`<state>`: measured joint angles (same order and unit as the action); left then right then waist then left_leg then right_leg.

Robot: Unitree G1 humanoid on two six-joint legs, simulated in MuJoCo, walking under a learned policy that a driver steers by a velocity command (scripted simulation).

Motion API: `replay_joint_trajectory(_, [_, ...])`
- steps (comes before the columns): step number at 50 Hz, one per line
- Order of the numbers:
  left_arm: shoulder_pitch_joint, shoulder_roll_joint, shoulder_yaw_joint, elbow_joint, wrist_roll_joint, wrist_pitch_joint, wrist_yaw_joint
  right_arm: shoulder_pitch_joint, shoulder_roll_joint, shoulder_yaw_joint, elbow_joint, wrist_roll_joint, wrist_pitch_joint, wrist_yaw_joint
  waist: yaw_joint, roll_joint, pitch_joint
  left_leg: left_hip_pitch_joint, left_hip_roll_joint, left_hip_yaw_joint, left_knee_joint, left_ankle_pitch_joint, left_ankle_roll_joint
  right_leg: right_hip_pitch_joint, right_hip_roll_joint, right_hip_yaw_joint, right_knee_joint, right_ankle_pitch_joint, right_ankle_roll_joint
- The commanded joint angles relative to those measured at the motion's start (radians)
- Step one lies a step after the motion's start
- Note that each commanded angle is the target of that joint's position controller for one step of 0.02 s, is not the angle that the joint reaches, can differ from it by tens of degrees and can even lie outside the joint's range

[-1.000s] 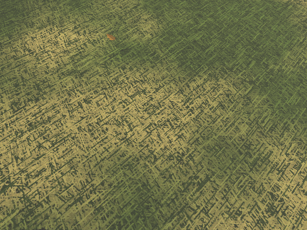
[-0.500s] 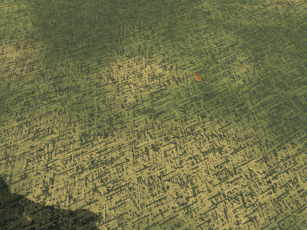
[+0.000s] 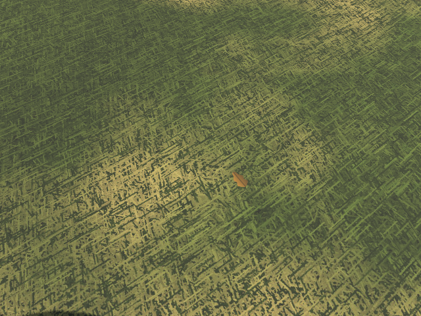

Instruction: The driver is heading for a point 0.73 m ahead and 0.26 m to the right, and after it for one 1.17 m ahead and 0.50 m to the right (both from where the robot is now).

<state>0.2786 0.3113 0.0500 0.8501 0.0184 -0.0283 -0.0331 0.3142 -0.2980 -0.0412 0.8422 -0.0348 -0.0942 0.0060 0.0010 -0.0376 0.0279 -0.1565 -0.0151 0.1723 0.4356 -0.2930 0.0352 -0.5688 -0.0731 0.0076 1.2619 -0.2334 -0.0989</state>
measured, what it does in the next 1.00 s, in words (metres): walks ahead, turning right: right foot, then left foot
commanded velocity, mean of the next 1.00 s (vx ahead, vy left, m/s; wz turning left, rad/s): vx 1.00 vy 0.00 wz -0.89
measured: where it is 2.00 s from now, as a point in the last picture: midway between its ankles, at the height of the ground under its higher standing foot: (399, 142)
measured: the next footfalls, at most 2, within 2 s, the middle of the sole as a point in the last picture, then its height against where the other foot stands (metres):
right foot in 0.24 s outside the picture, level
left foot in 0.66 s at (238, 204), level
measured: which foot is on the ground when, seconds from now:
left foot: down 0.00-0.24, up 0.26-0.64, down 0.66-1.00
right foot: up 0.00-0.22, down 0.24-0.66, up 0.68-1.00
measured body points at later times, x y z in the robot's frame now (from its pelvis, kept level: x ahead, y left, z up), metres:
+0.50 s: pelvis +0.47 -0.07 +0.00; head +0.50 -0.08 +0.45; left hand +0.56 +0.21 -0.13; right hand +0.61 -0.37 -0.06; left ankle +0.69 +0.06 -0.67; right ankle +0.40 -0.06 -0.74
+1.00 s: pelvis +0.88 -0.25 -0.01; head +0.89 -0.28 +0.44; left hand +1.23 -0.34 -0.05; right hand +0.60 -0.35 -0.13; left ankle +0.86 -0.05 -0.74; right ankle +0.91 -0.45 -0.68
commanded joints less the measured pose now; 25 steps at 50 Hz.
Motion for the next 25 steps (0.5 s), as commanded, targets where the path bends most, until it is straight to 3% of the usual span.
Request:
replay_joint_trajectory(1, [-0.077, -0.029, -0.015, -0.108, 0.010, 0.021, -0.028, 0.001, -0.016, 0.000, -0.018, 0.021, -0.038, 0.006, 0.023, 0.114, 0.087, -0.002, 0.253, -0.120, -0.321, 0.220, 0.043, -0.174, -0.073, 0.011, -0.041, 0.105, 0.011])
replay_joint_trajectory(3, [-0.149, -0.037, -0.027, -0.146, 0.002, 0.019, -0.041, -0.018, -0.020, 0.000, -0.009, 0.013, -0.048, 0.005, 0.042, 0.118, 0.111, -0.031, 0.193, 0.017, -0.332, 0.379, 0.027, -0.144, -0.050, -0.041, -0.179, 0.230, 0.001])
replay_joint_trajectory(4, [-0.187, -0.026, -0.030, -0.161, -0.001, 0.016, -0.048, -0.017, -0.033, -0.002, -0.005, 0.013, -0.051, 0.001, 0.042, 0.090, 0.121, -0.027, 0.176, 0.066, -0.344, 0.456, 0.017, -0.112, -0.033, -0.080, -0.278, 0.276, -0.010])
replay_joint_trajectory(6, [-0.262, -0.018, -0.037, -0.188, 0.002, 0.010, -0.062, 0.021, -0.078, -0.008, 0.011, 0.018, -0.053, -0.011, 0.031, 0.054, 0.136, 0.020, 0.183, 0.117, -0.355, 0.674, 0.002, -0.028, 0.015, -0.164, -0.457, 0.347, -0.037])
replay_joint_trajectory(7, [-0.263, -0.005, -0.036, -0.186, 0.003, 0.007, -0.064, 0.045, -0.104, -0.012, 0.014, 0.019, -0.051, -0.017, 0.037, 0.057, 0.115, 0.077, 0.193, 0.129, -0.310, 0.901, -0.006, 0.022, 0.058, -0.200, -0.499, 0.361, -0.051])
replay_joint_trajectory(9, [-0.154, 0.045, -0.022, -0.150, -0.002, 0.005, -0.056, 0.055, -0.174, -0.028, 0.000, 0.017, -0.026, -0.036, 0.104, 0.118, 0.015, 0.193, 0.222, 0.125, -0.121, 1.292, -0.024, 0.157, 0.135, -0.232, -0.521, 0.284, -0.076])
replay_joint_trajectory(10, [-0.021, 0.085, -0.006, -0.115, -0.003, 0.006, -0.047, 0.026, -0.205, -0.038, -0.015, 0.010, -0.006, -0.044, 0.179, 0.142, -0.062, 0.196, 0.240, 0.114, 0.060, 1.398, -0.023, 0.299, 0.167, -0.221, -0.512, 0.222, -0.094])
replay_joint_trajectory(11, [0.178, 0.131, 0.019, -0.059, -0.002, 0.008, -0.033, -0.026, -0.225, -0.045, -0.036, 0.003, 0.015, -0.047, 0.276, 0.151, -0.151, 0.136, 0.259, 0.086, 0.318, 1.397, -0.009, 0.501, 0.179, -0.177, -0.513, 0.154, -0.128])
replay_joint_trajectory(12, [0.343, 0.174, 0.049, -0.003, -0.005, 0.011, -0.009, -0.051, -0.221, -0.048, -0.043, -0.006, 0.028, -0.036, 0.327, 0.096, -0.206, 0.000, 0.221, 0.070, 0.661, 1.090, -0.002, 0.712, 0.175, -0.096, -0.578, 0.076, -0.159])
replay_joint_trajectory(13, [0.258, 0.227, 0.076, -0.003, -0.027, 0.024, 0.014, -0.084, -0.106, -0.024, -0.060, -0.012, 0.022, -0.012, 0.240, -0.143, -0.088, -0.291, 0.014, 0.048, 1.062, 0.021, -0.025, 0.754, 0.086, 0.089, -0.636, 0.051, -0.193])
replay_joint_trajectory(14, [0.165, 0.351, 0.095, -0.057, 0.016, 0.037, 0.012, 0.029, -0.067, -0.002, -0.186, 0.012, -0.002, -0.009, 0.083, -0.267, -0.247, -0.672, -0.057, -0.135, 1.329, -0.225, -0.073, 1.023, -0.138, 0.661, -0.783, 0.039, -0.418])
replay_joint_trajectory(15, [0.159, 0.312, 0.099, -0.091, 0.010, 0.037, 0.021, -0.043, -0.104, 0.008, -0.203, -0.001, -0.031, -0.014, 0.131, -0.053, -0.281, -0.755, -0.005, -0.269, 1.273, -0.144, -0.052, 1.008, -0.194, 0.851, -0.982, -0.200, -0.419])
replay_joint_trajectory(16, [0.137, 0.239, 0.084, -0.073, 0.007, 0.029, 0.030, -0.086, -0.126, 0.008, -0.197, -0.001, -0.044, -0.013, 0.091, 0.087, -0.117, -0.737, 0.048, -0.279, 1.136, -0.076, -0.043, 0.823, -0.175, 0.800, -1.048, -0.243, -0.356])
replay_joint_trajectory(17, [0.107, 0.197, 0.072, -0.057, 0.004, 0.016, 0.033, -0.116, -0.116, 0.011, -0.200, -0.010, -0.040, -0.014, 0.035, 0.146, -0.030, -0.665, 0.086, -0.274, 1.023, -0.060, -0.049, 0.650, -0.133, 0.708, -1.052, -0.158, -0.314])
replay_joint_trajectory(19, [0.062, 0.157, 0.053, -0.062, -0.004, -0.019, 0.041, -0.103, -0.098, 0.021, -0.190, -0.043, 0.004, -0.012, -0.034, 0.165, 0.029, -0.527, 0.125, -0.272, 0.903, -0.077, -0.081, 0.413, -0.046, 0.546, -1.049, 0.032, -0.284])
replay_joint_trajectory(20, [0.059, 0.146, 0.046, -0.062, -0.009, -0.032, 0.039, -0.107, -0.087, 0.025, -0.195, -0.046, 0.024, -0.009, -0.049, 0.154, 0.041, -0.488, 0.143, -0.260, 0.828, -0.095, -0.099, 0.331, -0.013, 0.493, -1.059, 0.060, -0.278])
replay_joint_trajectory(22, [0.064, 0.161, 0.050, -0.067, -0.013, -0.053, 0.033, -0.217, -0.063, 0.037, -0.247, -0.041, 0.038, 0.001, -0.030, 0.130, 0.079, -0.441, 0.153, -0.211, 0.632, -0.020, -0.120, 0.215, 0.046, 0.412, -1.097, 0.126, -0.266])
replay_joint_trajectory(25, [0.096, 0.169, 0.062, -0.063, -0.016, -0.057, 0.022, -0.363, -0.020, 0.057, -0.307, -0.008, 0.032, 0.016, 0.038, 0.064, 0.073, -0.332, 0.108, -0.171, 0.331, 0.299, -0.110, 0.195, 0.108, 0.352, -1.090, 0.280, -0.194])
